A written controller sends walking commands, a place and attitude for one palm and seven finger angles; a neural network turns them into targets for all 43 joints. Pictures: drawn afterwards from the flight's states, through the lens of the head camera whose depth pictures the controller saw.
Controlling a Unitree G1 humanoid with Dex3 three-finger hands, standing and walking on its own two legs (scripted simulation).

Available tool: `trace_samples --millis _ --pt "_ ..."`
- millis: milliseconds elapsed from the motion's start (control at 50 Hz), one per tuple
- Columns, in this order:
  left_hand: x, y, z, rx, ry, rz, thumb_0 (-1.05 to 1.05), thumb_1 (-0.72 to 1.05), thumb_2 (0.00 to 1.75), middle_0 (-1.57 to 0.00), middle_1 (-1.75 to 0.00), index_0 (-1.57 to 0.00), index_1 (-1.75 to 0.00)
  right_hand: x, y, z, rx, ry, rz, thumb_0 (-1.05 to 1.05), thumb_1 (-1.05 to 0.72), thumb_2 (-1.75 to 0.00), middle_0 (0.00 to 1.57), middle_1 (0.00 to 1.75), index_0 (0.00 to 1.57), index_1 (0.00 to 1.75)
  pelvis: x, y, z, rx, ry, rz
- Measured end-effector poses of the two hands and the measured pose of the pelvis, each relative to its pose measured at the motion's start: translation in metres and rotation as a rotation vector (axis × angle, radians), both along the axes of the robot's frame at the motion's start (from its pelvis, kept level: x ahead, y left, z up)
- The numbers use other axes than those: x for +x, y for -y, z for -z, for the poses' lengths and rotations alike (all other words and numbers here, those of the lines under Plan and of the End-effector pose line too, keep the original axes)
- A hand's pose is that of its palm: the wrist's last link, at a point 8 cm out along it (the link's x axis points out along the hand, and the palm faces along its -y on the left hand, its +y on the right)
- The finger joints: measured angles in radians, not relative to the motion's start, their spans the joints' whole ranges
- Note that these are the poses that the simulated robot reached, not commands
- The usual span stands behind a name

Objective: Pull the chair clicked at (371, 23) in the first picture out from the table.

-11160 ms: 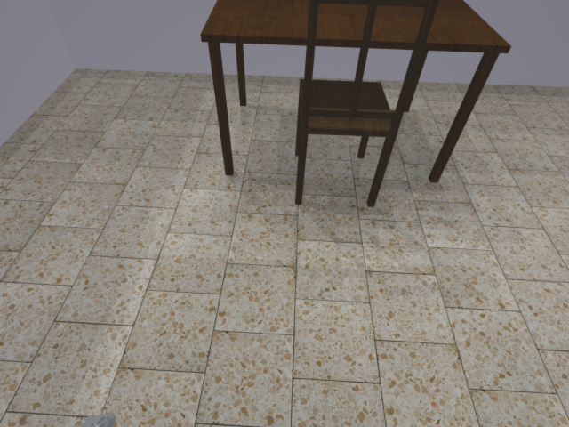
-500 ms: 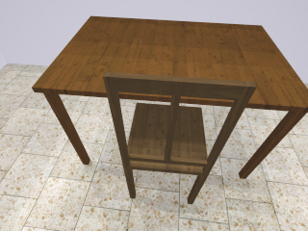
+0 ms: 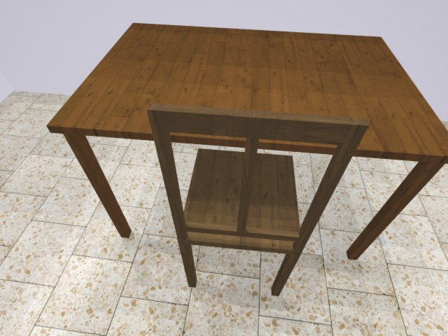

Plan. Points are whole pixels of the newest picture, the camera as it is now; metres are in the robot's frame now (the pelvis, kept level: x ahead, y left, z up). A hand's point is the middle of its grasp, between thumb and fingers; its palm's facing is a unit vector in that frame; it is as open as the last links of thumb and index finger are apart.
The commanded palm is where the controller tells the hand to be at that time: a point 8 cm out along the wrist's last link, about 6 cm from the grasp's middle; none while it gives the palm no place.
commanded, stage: look again from close up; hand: left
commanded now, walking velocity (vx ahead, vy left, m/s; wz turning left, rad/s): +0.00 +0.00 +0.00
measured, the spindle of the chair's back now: (245, 191) +0.46 -0.02 -0.06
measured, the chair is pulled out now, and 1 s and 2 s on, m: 0.00 0.00 0.00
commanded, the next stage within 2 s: raise the hand toward the chair's back in 0.32 s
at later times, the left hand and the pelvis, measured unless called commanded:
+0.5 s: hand out of the picture +0.02 +0.17 -0.15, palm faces +0.17 -0.96 -0.23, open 7.3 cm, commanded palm +0.09 +0.20 -0.08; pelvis -0.01 -0.01 +0.00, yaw +0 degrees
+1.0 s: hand out of the picture +0.12 +0.18 -0.07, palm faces +0.11 -0.99 -0.08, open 10.6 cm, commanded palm +0.12 +0.22 -0.06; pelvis -0.06 -0.01 -0.11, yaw +1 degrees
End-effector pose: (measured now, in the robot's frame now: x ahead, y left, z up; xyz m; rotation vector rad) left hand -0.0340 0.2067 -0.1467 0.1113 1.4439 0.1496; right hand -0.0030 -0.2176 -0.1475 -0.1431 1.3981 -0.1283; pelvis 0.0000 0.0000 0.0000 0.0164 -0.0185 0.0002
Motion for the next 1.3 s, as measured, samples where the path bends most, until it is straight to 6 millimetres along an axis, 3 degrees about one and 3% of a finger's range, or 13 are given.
trace_samples --millis 440,480,540,580,640,700,800,880,940,1020,1120,1220,1300 --pt "-0.005 0.008 -0.002 0.013 0.006 0.002 0.01 0.90 0.90 -0.20 -0.30 -0.20 -0.30 -0.004 0.008 0.002 0.006 0.003 -0.003 0.01 -0.92 -0.90 0.20 0.30 0.20 0.29 -0.004 0.008 0.000 -0.005 0.001 -0.001" --pt "0.020 -0.002 -0.017 0.048 0.162 -0.074 0.02 0.92 0.90 -0.20 -0.30 -0.21 -0.30 0.003 0.014 -0.001 -0.025 0.082 -0.010 0.01 -0.92 -0.90 0.21 0.30 0.20 0.29 -0.009 0.008 0.002 -0.013 0.010 0.002" --pt "0.076 -0.030 -0.063 0.155 0.501 -0.072 0.05 0.94 0.89 -0.21 -0.30 -0.21 -0.30 0.027 0.023 -0.007 -0.038 0.277 -0.053 0.01 -0.92 -0.90 0.21 0.30 0.20 0.29 -0.017 0.007 0.005 -0.007 0.005 -0.012" --pt "0.116 -0.034 -0.096 0.169 0.731 -0.036 0.05 0.92 0.88 -0.20 -0.29 -0.20 -0.29 0.048 0.029 -0.011 -0.046 0.401 -0.080 0.01 -0.92 -0.90 0.21 0.30 0.20 0.29 -0.024 0.005 0.008 -0.011 -0.005 -0.031" --pt "0.172 -0.022 -0.131 0.102 1.057 0.051 0.04 0.87 0.86 -0.19 -0.28 -0.19 -0.29 0.082 0.039 -0.021 -0.071 0.583 -0.122 0.01 -0.91 -0.90 0.21 0.30 0.20 0.29 -0.036 0.005 0.019 -0.016 -0.061 -0.049" --pt "0.204 0.004 -0.138 -0.072 1.305 0.120 0.03 0.80 0.84 -0.18 -0.27 -0.18 -0.28 0.111 0.047 -0.036 -0.102 0.736 -0.156 0.01 -0.91 -0.90 0.21 0.30 0.20 0.29 -0.047 0.008 0.036 -0.012 -0.133 -0.031" --pt "0.187 0.028 -0.102 -0.257 1.435 0.214 0.01 0.67 0.79 -0.17 -0.26 -0.18 -0.26 0.148 0.055 -0.049 -0.146 0.899 -0.209 0.01 -0.90 -0.90 0.21 0.30 0.20 0.29 -0.056 0.013 0.071 -0.003 -0.216 0.002" --pt "0.150 0.009 -0.063 -0.176 1.309 0.137 0.01 0.57 0.75 -0.17 -0.25 -0.18 -0.25 0.169 0.048 -0.039 -0.140 0.937 -0.225 0.01 -0.90 -0.90 0.20 0.30 0.20 0.29 -0.058 0.014 0.094 -0.007 -0.241 -0.001" --pt "0.128 -0.012 -0.060 -0.055 1.273 0.079 0.02 0.49 0.72 -0.17 -0.24 -0.17 -0.24 0.177 0.033 -0.022 -0.110 0.925 -0.239 0.01 -0.90 -0.90 0.20 0.30 0.19 0.29 -0.059 0.014 0.104 -0.029 -0.246 -0.016" --pt "0.128 -0.026 -0.090 0.028 1.394 0.122 0.02 0.40 0.69 -0.15 -0.22 -0.15 -0.22 0.172 0.005 0.008 -0.046 0.870 -0.264 0.01 -0.90 -0.90 0.20 0.30 0.19 0.29 -0.061 0.012 0.110 -0.059 -0.253 -0.035" --pt "0.166 -0.009 -0.103 -0.105 1.457 0.258 0.01 0.28 0.64 -0.13 -0.20 -0.14 -0.20 0.144 -0.018 0.039 0.020 0.773 -0.219 0.01 -0.90 -0.90 0.21 0.30 0.20 0.30 -0.065 0.007 0.112 -0.075 -0.274 -0.036" --pt "0.188 -0.005 -0.082 -0.200 1.270 0.235 0.01 0.16 0.59 -0.13 -0.18 -0.13 -0.19 0.110 -0.014 0.044 0.009 0.674 -0.104 0.01 -0.90 -0.90 0.21 0.30 0.20 0.30 -0.061 0.002 0.102 -0.060 -0.286 -0.017" --pt "0.183 -0.021 -0.091 -0.118 1.257 0.145 0.01 0.07 0.55 -0.12 -0.17 -0.12 -0.17 0.095 0.000 0.033 -0.043 0.640 -0.060 0.01 -0.90 -0.90 0.21 0.30 0.20 0.30 -0.054 -0.002 0.092 -0.050 -0.280 -0.004"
